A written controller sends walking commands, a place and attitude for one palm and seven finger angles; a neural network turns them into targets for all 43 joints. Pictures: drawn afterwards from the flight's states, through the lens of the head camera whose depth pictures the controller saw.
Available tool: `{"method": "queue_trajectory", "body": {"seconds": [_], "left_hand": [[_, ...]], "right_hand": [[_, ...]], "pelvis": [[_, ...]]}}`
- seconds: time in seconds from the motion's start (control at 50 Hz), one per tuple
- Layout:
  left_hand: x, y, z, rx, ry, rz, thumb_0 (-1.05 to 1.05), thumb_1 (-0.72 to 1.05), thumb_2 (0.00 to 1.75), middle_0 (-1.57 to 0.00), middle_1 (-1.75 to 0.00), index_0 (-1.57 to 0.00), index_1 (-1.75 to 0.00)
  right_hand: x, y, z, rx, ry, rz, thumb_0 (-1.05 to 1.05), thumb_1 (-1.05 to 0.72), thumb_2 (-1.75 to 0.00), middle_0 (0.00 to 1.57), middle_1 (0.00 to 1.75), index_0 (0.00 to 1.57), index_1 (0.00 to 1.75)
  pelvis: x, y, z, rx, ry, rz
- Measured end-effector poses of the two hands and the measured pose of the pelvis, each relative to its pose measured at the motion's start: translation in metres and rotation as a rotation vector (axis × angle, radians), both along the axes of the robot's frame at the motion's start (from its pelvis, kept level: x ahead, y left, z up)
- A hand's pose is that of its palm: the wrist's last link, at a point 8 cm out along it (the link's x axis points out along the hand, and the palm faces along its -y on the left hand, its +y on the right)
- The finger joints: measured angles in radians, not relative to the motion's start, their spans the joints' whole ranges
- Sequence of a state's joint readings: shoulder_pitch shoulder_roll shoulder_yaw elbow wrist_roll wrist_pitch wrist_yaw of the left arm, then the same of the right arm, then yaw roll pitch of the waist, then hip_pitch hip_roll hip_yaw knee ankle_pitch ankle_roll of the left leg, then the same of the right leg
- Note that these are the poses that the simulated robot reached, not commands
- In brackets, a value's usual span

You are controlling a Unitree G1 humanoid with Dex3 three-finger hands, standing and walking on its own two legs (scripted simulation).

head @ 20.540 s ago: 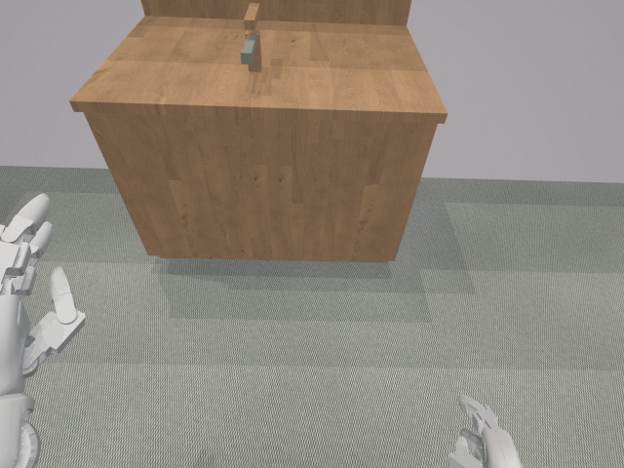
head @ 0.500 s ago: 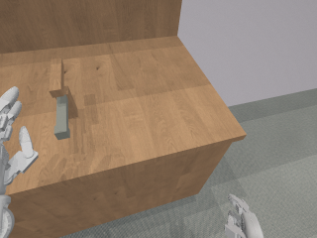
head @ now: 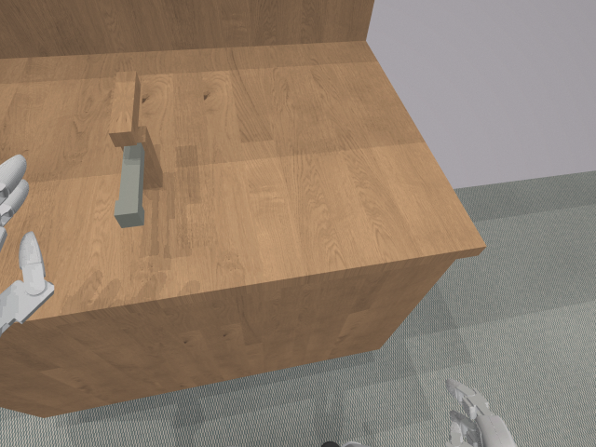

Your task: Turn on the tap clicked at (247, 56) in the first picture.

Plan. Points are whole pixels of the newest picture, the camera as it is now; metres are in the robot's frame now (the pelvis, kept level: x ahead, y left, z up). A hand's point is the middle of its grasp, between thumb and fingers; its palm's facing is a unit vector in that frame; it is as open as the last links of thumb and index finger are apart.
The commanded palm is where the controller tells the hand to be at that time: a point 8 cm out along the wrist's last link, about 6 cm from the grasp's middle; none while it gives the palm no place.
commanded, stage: come to a stop and stand still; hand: left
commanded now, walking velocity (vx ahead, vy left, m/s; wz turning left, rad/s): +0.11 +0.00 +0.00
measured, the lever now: (129, 213) +0.36 +0.27 +0.08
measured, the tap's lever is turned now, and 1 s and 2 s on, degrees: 0 0 0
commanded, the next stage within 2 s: look again from close up in 0.88 s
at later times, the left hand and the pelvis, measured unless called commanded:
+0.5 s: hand (24, 249) +0.23 +0.27 +0.20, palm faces +0.45 -0.81 -0.38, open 7.5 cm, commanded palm +0.16 +0.27 +0.18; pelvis -0.01 +0.00 +0.00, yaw -2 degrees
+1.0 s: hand (68, 259) +0.24 +0.24 +0.18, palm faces +0.36 -0.87 -0.34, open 7.5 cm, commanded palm +0.18 +0.28 +0.18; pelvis +0.01 +0.01 +0.00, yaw -3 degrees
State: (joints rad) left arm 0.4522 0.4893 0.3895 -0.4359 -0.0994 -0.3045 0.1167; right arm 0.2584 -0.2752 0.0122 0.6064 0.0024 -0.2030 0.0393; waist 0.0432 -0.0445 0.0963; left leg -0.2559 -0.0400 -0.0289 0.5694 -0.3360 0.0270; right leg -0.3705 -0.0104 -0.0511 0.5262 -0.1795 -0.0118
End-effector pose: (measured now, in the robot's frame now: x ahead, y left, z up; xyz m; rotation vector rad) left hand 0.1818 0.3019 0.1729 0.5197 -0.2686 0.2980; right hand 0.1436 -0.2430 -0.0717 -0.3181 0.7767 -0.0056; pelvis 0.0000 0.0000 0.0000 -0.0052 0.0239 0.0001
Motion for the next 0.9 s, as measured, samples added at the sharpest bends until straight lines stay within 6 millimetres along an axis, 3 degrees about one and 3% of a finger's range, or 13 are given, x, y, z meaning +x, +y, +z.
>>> {"method": "queue_trajectory", "body": {"seconds": [0.14, 0.32, 0.42, 0.46, 0.54, 0.68, 0.78, 0.9], "left_hand": [[-0.024, 0.007, 0.006, -0.070, -0.119, 0.056, 0.02, 0.88, 0.89, -0.21, -0.30, -0.21, -0.30], [-0.013, -0.001, -0.001, -0.127, -0.141, 0.044, 0.02, 0.89, 0.89, -0.20, -0.30, -0.20, -0.30], [-0.006, -0.008, 0.003, -0.119, -0.131, 0.007, 0.02, 0.89, 0.89, -0.20, -0.30, -0.20, -0.30], [0.002, -0.001, 0.020, 0.017, -0.164, 0.001, 0.02, 0.88, 0.89, -0.21, -0.30, -0.21, -0.30], [0.020, 0.002, 0.037, 0.001, -0.227, 0.023, 0.02, 0.88, 0.89, -0.21, -0.30, -0.21, -0.30], [0.033, -0.037, 0.015, -0.013, -0.060, -0.096, 0.02, 0.89, 0.89, -0.20, -0.30, -0.20, -0.30], [0.031, -0.031, 0.004, -0.031, -0.017, -0.075, 0.02, 0.88, 0.89, -0.21, -0.30, -0.21, -0.30], [0.024, -0.022, 0.015, -0.053, -0.089, -0.030, 0.02, 0.88, 0.89, -0.21, -0.30, -0.21, -0.30]], "right_hand": [[0.003, 0.018, 0.002, 0.025, -0.059, 0.042, 0.01, -0.91, -0.90, 0.20, 0.30, 0.20, 0.30], [0.003, 0.036, 0.004, 0.094, -0.116, 0.024, 0.01, -0.91, -0.90, 0.20, 0.30, 0.21, 0.30], [0.001, 0.031, 0.001, 0.100, -0.101, 0.005, 0.01, -0.90, -0.90, 0.20, 0.30, 0.21, 0.30], [-0.002, 0.029, -0.002, 0.069, -0.084, 0.017, 0.01, -0.91, -0.90, 0.20, 0.30, 0.21, 0.30], [-0.004, 0.025, -0.005, 0.102, -0.088, -0.037, 0.01, -0.91, -0.90, 0.20, 0.30, 0.21, 0.30], [-0.007, 0.013, -0.007, 0.136, -0.110, -0.179, 0.01, -0.91, -0.90, 0.20, 0.30, 0.21, 0.30], [-0.008, 0.004, -0.001, 0.079, -0.084, -0.191, 0.01, -0.91, -0.90, 0.20, 0.30, 0.20, 0.30], [0.006, 0.002, 0.007, 0.044, -0.105, -0.157, 0.01, -0.91, -0.90, 0.20, 0.30, 0.20, 0.30]], "pelvis": [[-0.015, 0.004, -0.002, 0.011, -0.025, 0.004], [-0.014, 0.001, -0.004, 0.014, -0.049, 0.003], [-0.008, -0.002, -0.003, 0.004, -0.043, 0.005], [-0.010, -0.004, -0.004, 0.005, -0.044, -0.003], [-0.009, -0.002, -0.002, 0.019, -0.057, -0.042], [0.003, 0.000, 0.000, 0.013, -0.048, -0.067], [0.008, -0.003, 0.002, 0.006, -0.046, -0.062], [0.008, 0.001, 0.004, -0.003, -0.056, -0.054]]}}
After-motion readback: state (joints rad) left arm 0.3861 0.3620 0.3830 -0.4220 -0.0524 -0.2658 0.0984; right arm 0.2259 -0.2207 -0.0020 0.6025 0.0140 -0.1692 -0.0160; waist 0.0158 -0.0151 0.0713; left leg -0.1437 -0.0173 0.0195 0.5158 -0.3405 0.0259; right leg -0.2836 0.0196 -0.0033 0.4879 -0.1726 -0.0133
